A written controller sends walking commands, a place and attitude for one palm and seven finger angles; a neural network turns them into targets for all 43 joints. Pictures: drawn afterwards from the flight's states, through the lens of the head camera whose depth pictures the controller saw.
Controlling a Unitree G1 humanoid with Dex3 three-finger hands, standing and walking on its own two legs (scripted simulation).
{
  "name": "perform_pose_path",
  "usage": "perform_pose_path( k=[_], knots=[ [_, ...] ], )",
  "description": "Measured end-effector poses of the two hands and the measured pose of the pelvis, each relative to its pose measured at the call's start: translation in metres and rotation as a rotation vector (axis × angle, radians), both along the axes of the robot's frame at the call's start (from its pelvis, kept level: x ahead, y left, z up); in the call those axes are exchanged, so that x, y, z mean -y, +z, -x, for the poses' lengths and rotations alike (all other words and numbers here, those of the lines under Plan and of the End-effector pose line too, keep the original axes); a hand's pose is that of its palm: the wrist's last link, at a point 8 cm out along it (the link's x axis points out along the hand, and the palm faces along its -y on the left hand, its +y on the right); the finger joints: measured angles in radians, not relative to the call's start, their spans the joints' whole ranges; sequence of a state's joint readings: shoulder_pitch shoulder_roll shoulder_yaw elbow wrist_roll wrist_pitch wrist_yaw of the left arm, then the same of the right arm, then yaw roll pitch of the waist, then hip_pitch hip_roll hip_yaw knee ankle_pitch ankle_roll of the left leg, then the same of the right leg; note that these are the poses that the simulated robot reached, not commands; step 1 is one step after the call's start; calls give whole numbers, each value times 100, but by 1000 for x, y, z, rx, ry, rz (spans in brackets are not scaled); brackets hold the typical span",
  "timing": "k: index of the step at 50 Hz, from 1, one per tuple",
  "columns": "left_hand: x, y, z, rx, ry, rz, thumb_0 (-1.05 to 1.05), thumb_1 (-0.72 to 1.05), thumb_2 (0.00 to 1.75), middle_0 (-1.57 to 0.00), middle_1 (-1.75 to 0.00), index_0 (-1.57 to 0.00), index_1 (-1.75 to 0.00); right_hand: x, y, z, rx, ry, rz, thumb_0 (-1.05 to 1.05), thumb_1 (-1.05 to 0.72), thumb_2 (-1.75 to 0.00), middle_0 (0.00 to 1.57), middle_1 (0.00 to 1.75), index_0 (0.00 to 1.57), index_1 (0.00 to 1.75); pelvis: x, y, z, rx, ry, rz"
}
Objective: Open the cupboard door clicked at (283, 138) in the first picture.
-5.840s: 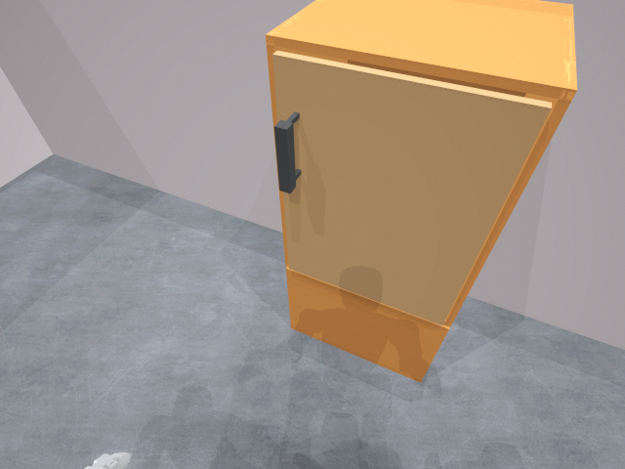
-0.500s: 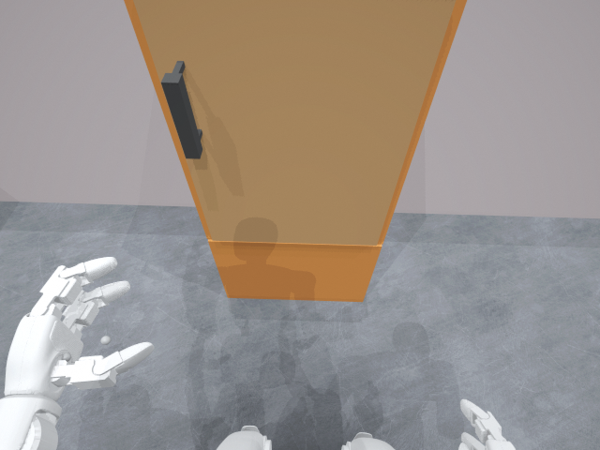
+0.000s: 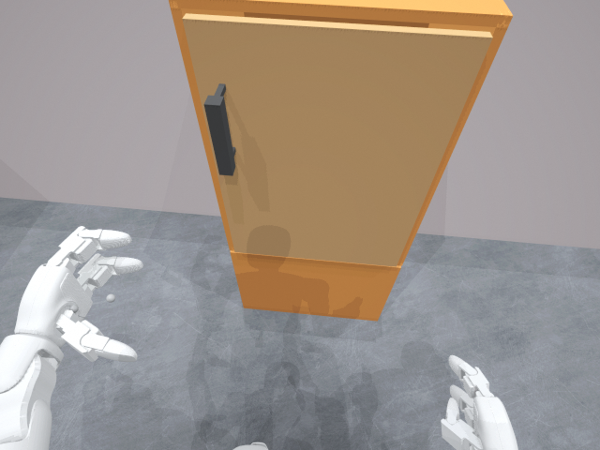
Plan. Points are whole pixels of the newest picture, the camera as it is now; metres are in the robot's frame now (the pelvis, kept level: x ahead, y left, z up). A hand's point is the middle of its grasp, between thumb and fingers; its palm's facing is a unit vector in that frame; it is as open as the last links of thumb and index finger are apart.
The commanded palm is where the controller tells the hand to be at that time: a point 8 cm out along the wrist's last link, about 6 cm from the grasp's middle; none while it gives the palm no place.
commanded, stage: raise the hand with hooked fingers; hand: left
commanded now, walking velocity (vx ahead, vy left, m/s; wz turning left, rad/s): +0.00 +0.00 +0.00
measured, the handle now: (224, 130) +0.59 +0.18 +0.08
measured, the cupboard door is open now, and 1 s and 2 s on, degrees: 0 0 0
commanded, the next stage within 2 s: move the hooked fingers beside the handle in 0.70 s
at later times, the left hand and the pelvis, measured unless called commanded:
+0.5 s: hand (111, 263) +0.30 +0.26 +0.10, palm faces +0.00 -1.00 -0.02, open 14.0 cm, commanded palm +0.27 +0.31 +0.10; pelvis +0.00 +0.00 +0.01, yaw -1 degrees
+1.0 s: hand (122, 252) +0.32 +0.25 +0.10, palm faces +0.01 -1.00 -0.02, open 14.0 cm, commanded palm +0.30 +0.30 +0.10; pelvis +0.00 -0.02 +0.01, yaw +0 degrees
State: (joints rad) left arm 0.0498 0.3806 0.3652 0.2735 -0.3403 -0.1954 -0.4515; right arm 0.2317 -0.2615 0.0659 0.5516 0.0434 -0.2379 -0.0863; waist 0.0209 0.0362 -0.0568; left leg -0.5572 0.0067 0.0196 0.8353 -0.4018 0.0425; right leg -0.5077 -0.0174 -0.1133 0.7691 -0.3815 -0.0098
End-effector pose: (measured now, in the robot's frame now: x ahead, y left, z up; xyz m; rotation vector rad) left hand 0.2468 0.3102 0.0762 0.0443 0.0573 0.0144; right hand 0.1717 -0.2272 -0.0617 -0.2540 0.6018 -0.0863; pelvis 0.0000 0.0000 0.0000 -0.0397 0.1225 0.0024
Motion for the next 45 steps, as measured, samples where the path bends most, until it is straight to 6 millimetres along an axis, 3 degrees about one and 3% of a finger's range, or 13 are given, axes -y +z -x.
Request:
perform_pose_path(
  k=[9,15,26,45],
  knots=[
    [-15,31,-26,96,5,-13,-1,-50,30,-30,-119,-30,-120,8,-4,16,-77,-30,20,1,-90,-90,21,30,20,30,1,6,-6,9,-5,-3],
    [-18,30,-40,34,-20,19,-1,-50,30,-30,-120,-30,-120,21,-4,28,-106,-70,29,1,-90,-90,21,30,20,30,1,8,-6,6,-13,-8],
    [-4,22,-33,67,-5,23,-1,-50,30,-30,-120,-30,-120,31,1,38,-115,-83,45,1,-90,-90,21,30,20,30,6,9,-3,12,-24,-13],
    [0,25,-31,48,-3,18,-1,-50,30,-30,-120,-30,-120,28,-4,28,-84,-57,15,1,-90,-90,21,30,20,30,13,8,1,17,-13,-17]
  ],
)
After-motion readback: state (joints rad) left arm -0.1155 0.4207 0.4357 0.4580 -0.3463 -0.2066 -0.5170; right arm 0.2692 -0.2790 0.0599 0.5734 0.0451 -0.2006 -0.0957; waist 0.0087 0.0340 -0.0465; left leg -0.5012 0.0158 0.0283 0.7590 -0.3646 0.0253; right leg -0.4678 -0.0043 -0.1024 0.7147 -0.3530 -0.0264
